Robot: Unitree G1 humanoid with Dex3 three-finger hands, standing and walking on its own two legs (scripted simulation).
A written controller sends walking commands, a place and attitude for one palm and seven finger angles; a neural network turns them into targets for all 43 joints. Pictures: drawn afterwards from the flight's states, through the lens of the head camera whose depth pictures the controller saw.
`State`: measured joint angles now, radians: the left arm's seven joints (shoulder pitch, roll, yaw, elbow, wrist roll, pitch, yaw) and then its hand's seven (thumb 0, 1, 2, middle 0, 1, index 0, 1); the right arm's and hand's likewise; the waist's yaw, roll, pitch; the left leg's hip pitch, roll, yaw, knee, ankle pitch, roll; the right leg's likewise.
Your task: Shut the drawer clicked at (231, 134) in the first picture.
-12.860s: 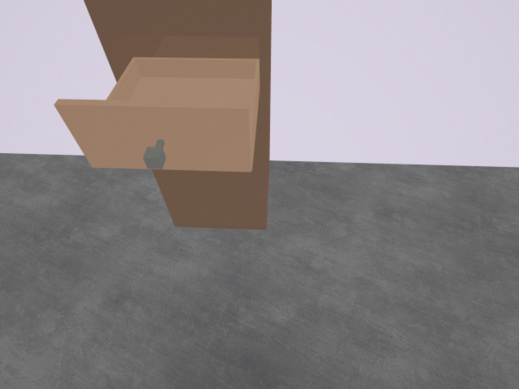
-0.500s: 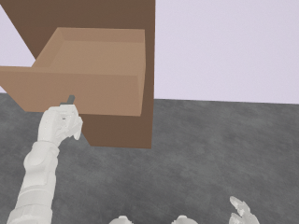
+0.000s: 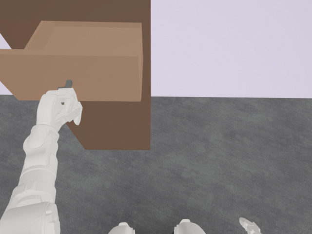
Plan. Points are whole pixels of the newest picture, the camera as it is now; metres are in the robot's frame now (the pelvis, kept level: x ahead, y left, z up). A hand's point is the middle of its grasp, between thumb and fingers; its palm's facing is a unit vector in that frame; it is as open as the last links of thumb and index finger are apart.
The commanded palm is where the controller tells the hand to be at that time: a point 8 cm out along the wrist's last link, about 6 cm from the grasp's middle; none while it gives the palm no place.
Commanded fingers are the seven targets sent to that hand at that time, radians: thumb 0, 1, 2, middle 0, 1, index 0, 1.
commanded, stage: push the drawer shut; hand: left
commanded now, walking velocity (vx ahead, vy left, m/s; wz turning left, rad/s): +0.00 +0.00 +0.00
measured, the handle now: (66, 90) +0.47 +0.24 +0.07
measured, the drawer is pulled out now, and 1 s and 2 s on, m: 0.14 0.03 0.00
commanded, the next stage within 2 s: pull the fist back off the drawer in 1.46 s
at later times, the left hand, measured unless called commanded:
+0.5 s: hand (81, 94) +0.46 +0.20 +0.07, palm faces -0.02 -1.00 -0.01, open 3.4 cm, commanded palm +0.45 +0.25 +0.07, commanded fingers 0.00 0.90 0.90 -1.40 -1.60 -1.40 -1.60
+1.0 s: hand (86, 77) +0.52 +0.20 +0.07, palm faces +0.01 -1.00 -0.03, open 3.5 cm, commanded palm +0.51 +0.24 +0.07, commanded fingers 0.00 0.90 0.90 -1.40 -1.60 -1.40 -1.60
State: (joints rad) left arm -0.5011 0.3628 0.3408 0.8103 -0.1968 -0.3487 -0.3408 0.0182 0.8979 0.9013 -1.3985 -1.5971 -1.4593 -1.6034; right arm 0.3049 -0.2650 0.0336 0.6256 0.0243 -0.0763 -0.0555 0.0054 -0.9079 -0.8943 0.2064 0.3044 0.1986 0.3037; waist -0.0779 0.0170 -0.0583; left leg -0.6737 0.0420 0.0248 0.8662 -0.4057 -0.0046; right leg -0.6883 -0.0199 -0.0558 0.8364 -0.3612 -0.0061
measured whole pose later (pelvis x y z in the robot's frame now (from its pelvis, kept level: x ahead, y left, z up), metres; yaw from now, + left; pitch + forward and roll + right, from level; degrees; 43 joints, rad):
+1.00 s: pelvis +0.00 +0.01 -0.02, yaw +0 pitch +20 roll -3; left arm -0.98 0.54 0.40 1.22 -0.07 -0.37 -0.24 0.02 0.89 0.90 -1.44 -1.60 -1.50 -1.60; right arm 0.40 -0.28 0.04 0.66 -0.02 0.00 -0.02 0.00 -0.91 -0.89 0.21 0.30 0.20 0.30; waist -0.18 0.03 -0.07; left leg -0.90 0.05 0.00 0.98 -0.43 0.01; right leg -0.89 -0.01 -0.07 0.90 -0.36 0.00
